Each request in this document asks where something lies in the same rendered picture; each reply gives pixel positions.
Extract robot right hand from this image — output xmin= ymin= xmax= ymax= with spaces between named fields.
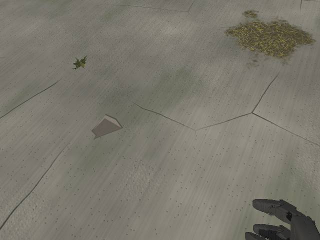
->
xmin=245 ymin=199 xmax=320 ymax=240

